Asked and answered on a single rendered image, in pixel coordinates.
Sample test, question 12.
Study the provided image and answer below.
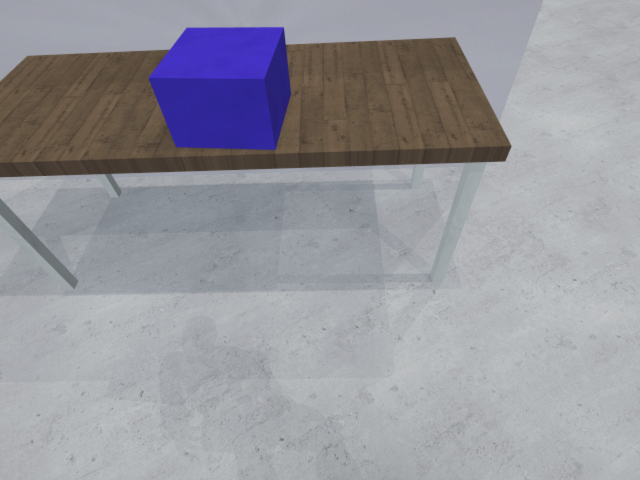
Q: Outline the carton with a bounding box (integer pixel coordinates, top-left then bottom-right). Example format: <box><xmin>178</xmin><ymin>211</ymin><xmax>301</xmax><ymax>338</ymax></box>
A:
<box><xmin>149</xmin><ymin>27</ymin><xmax>291</xmax><ymax>150</ymax></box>

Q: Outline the table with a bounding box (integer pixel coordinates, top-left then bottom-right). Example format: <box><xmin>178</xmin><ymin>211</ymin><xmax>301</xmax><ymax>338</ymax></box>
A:
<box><xmin>0</xmin><ymin>37</ymin><xmax>511</xmax><ymax>290</ymax></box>

